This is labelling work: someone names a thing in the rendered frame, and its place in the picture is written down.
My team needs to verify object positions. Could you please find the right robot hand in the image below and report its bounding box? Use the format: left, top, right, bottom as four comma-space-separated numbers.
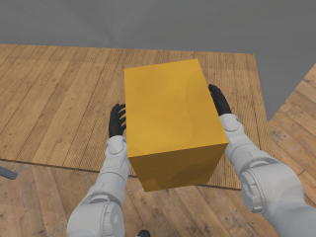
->
208, 84, 232, 117

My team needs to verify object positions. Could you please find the table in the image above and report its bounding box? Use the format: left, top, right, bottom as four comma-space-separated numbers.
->
0, 43, 275, 192

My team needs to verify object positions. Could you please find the left robot hand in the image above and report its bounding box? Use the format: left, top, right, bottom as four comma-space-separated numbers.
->
109, 104, 126, 138

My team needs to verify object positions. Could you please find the robot right upper arm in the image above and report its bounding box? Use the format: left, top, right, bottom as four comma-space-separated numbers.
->
240, 162, 316, 237

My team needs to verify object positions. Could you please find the robot left upper arm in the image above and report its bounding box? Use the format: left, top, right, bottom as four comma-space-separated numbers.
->
67, 200, 125, 237

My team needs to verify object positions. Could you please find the carton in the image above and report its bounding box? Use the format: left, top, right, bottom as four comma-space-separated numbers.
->
124, 58, 229, 193

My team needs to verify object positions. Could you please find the robot left forearm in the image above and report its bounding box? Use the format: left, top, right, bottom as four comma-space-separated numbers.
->
66, 135, 130, 237

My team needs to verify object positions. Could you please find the robot right forearm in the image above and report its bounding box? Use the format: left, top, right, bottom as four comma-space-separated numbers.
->
219, 114, 305, 200

